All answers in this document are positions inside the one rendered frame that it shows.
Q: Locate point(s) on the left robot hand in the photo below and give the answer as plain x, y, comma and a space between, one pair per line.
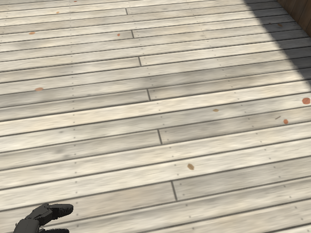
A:
41, 216

